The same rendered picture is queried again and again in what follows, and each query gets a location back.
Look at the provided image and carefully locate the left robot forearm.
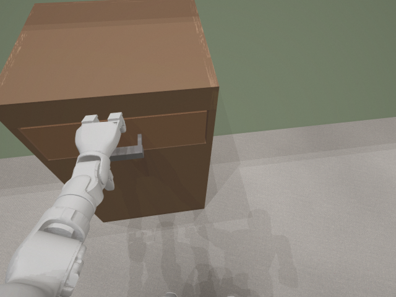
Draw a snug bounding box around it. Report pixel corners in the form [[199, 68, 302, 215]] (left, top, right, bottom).
[[5, 151, 110, 283]]

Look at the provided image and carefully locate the cabinet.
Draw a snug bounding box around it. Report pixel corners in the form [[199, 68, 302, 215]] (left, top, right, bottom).
[[0, 0, 219, 223]]

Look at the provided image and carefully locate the drawer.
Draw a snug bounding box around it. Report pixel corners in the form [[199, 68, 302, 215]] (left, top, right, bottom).
[[20, 110, 207, 160]]

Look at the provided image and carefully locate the handle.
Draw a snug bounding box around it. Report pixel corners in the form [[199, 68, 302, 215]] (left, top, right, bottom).
[[110, 134, 144, 161]]

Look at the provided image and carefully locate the left robot upper arm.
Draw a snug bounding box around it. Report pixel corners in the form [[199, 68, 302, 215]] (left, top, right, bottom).
[[0, 230, 87, 297]]

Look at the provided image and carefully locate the left robot hand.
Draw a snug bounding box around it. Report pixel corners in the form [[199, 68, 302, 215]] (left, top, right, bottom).
[[75, 112, 126, 191]]

